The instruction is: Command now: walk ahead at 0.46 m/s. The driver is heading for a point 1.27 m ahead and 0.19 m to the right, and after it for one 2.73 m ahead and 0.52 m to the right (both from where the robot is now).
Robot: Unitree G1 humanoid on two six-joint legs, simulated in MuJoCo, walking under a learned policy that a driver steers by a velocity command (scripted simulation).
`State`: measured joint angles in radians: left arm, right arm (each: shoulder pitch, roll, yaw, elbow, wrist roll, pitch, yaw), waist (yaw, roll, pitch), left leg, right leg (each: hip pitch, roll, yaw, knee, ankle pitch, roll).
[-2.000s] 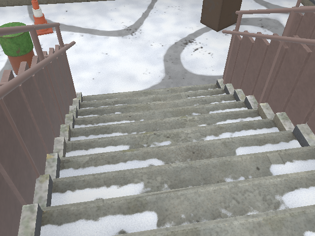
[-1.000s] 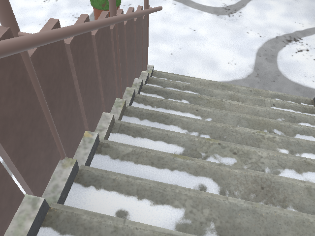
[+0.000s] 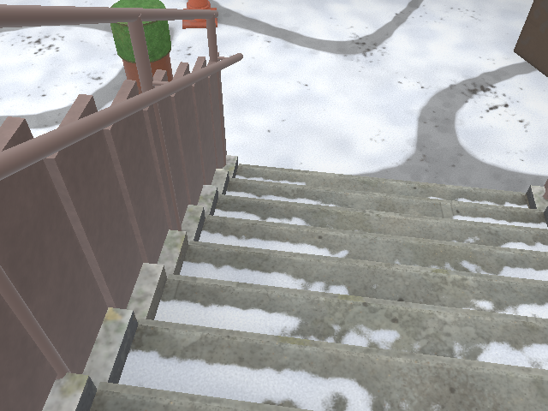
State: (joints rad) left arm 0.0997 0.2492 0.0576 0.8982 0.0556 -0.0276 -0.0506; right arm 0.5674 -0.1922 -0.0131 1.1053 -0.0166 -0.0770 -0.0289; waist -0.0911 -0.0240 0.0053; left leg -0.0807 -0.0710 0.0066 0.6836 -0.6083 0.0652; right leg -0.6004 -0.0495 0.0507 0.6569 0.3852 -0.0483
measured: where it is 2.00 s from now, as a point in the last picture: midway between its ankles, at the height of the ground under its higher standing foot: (257, 321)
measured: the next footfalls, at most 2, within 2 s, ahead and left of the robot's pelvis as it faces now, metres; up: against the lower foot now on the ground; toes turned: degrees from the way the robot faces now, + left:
right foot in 0.14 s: +0.20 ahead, -0.11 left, -0.16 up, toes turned -4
left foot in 0.68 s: +0.54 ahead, +0.10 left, -0.32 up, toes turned +4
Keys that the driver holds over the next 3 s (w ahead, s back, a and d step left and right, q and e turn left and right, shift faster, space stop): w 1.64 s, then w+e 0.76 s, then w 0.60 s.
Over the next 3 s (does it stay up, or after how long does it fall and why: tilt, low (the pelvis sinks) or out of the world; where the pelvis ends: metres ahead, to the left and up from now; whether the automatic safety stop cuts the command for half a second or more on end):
stays up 1.68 -0.14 -0.94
